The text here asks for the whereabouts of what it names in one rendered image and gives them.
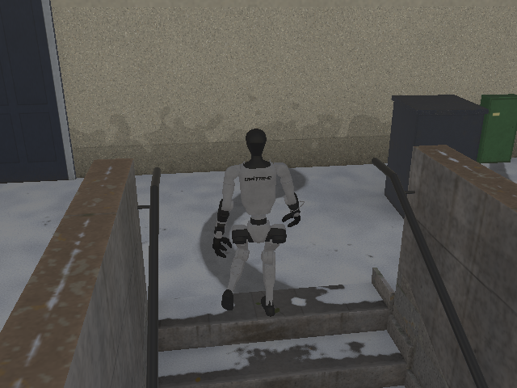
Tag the stairs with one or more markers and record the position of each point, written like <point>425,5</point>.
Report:
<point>345,350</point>

